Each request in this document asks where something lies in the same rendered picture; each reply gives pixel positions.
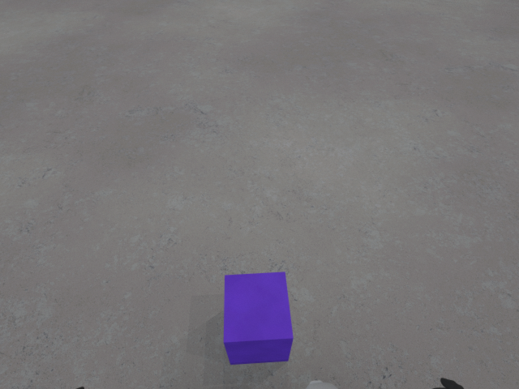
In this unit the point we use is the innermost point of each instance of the carton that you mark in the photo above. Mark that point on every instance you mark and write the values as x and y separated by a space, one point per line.
257 322

